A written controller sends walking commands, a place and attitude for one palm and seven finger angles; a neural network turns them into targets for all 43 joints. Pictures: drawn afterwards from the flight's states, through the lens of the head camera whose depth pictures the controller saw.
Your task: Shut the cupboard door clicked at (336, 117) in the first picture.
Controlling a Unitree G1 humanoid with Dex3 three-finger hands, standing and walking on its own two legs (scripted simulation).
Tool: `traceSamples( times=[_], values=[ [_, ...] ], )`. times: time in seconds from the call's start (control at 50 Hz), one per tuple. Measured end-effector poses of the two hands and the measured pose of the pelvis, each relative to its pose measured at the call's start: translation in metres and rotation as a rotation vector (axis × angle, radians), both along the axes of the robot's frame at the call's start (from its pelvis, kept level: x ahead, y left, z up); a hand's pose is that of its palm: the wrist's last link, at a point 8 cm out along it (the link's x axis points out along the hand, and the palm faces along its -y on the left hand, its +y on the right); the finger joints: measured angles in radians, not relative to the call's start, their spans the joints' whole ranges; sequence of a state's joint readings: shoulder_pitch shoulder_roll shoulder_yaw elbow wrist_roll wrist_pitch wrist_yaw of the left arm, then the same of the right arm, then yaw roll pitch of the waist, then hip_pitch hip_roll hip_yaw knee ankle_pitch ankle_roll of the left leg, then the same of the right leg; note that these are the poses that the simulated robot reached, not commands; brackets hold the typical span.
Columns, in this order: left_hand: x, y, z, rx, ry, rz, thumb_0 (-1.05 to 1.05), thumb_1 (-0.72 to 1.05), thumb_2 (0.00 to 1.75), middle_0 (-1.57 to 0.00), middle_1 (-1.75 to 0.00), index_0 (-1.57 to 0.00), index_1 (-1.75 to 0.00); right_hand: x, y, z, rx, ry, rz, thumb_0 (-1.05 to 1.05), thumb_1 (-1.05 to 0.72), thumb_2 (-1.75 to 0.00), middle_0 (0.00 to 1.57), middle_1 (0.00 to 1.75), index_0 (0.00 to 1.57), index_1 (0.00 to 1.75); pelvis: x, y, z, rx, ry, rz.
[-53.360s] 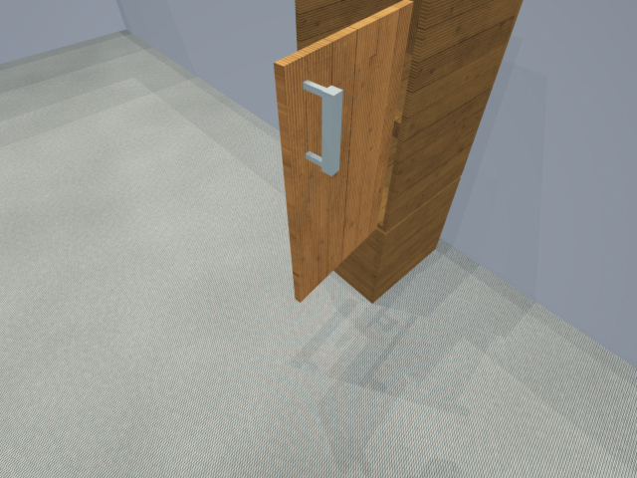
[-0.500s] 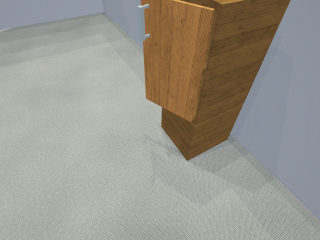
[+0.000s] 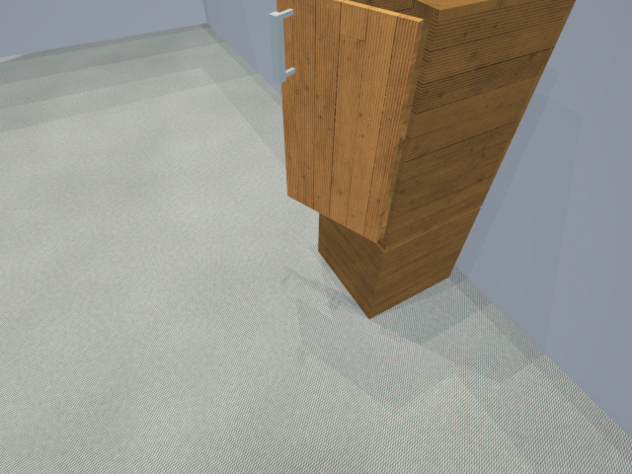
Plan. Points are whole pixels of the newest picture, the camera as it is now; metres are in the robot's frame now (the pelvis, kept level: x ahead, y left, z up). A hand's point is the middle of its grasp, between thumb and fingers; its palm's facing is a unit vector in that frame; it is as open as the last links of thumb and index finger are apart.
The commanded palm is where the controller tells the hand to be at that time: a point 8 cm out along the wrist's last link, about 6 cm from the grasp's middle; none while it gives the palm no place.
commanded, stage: walk to a spot facing it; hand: left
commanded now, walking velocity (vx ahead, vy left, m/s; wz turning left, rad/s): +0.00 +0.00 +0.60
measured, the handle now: (284, 46) +0.93 +0.12 +0.13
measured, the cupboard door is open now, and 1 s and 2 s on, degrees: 23 23 23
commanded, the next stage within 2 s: none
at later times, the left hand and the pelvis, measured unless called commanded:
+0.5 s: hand out of the picture +0.00 +0.24 -0.20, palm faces +0.27 -0.94 -0.23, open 7.4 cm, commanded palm none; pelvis -0.01 +0.03 -0.02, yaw +16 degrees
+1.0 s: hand out of the picture -0.05 +0.18 -0.16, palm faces +0.55 -0.79 -0.29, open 7.4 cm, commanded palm none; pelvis +0.00 -0.02 -0.01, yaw +36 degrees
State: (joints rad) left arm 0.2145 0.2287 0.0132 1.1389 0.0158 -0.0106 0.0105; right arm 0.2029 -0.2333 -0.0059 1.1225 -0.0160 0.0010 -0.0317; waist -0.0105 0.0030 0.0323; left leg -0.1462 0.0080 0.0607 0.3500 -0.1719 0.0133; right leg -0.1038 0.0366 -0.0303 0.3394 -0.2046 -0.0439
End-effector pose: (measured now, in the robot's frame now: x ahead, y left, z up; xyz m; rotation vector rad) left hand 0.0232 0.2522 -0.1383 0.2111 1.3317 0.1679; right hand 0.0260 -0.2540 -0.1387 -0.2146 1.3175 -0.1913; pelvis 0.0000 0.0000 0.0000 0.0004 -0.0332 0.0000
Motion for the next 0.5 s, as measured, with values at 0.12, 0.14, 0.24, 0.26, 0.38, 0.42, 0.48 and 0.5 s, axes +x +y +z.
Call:
traceSamples(
  times=[0.12,0.14,0.24,0.26,0.38,0.42,0.48,0.5],
  values=[
    [0.003,-0.001,-0.002,0.008,-0.010,0.027,0.00,0.90,0.90,-0.20,-0.30,-0.20,-0.30,0.001,0.001,-0.003,0.005,0.020,0.015,0.00,-0.91,-0.90,0.20,0.30,0.20,0.30,0.001,-0.002,-0.002,0.000,0.008,0.031],
    [0.002,-0.002,-0.003,0.007,-0.013,0.038,0.00,0.90,0.90,-0.20,-0.30,-0.20,-0.30,0.001,0.002,-0.005,0.010,0.028,0.020,0.00,-0.91,-0.90,0.20,0.30,0.20,0.30,0.000,-0.002,-0.004,-0.001,0.009,0.040],
    [-0.007,-0.003,-0.013,-0.010,-0.032,0.108,0.00,0.90,0.90,-0.20,-0.30,-0.21,-0.30,0.003,0.014,-0.011,0.020,0.076,0.058,0.00,-0.91,-0.90,0.20,0.30,0.20,0.30,-0.002,0.001,-0.011,-0.022,0.006,0.109],
    [-0.010,-0.002,-0.016,-0.014,-0.036,0.125,0.00,0.90,0.90,-0.20,-0.30,-0.21,-0.30,0.004,0.017,-0.012,0.019,0.084,0.067,0.00,-0.91,-0.90,0.20,0.30,0.20,0.30,-0.002,0.003,-0.012,-0.025,0.004,0.126],
    [-0.030,0.014,-0.037,-0.044,-0.045,0.221,0.00,0.90,0.90,-0.20,-0.30,-0.21,-0.30,0.027,0.040,-0.015,0.006,0.053,0.156,0.00,-0.91,-0.90,0.20,0.30,0.20,0.30,-0.005,0.022,-0.026,-0.029,0.005,0.224],
    [-0.037,0.022,-0.039,-0.040,-0.034,0.246,0.00,0.90,0.90,-0.20,-0.30,-0.21,-0.30,0.034,0.048,-0.017,0.001,0.042,0.188,0.00,-0.91,-0.90,0.20,0.30,0.20,0.30,-0.009,0.027,-0.028,-0.014,0.009,0.239],
    [-0.044,0.031,-0.029,-0.025,-0.024,0.268,0.00,0.90,0.90,-0.20,-0.30,-0.21,-0.30,0.043,0.057,-0.013,0.009,0.032,0.224,0.00,-0.91,-0.90,0.20,0.30,0.20,0.30,-0.012,0.030,-0.022,-0.009,0.028,0.260],
    [-0.045,0.034,-0.025,-0.018,-0.028,0.277,0.00,0.90,0.90,-0.20,-0.30,-0.20,-0.30,0.046,0.059,-0.011,0.012,0.029,0.237,0.00,-0.91,-0.90,0.21,0.30,0.20,0.30,-0.013,0.030,-0.019,-0.011,0.036,0.272]
  ],
)
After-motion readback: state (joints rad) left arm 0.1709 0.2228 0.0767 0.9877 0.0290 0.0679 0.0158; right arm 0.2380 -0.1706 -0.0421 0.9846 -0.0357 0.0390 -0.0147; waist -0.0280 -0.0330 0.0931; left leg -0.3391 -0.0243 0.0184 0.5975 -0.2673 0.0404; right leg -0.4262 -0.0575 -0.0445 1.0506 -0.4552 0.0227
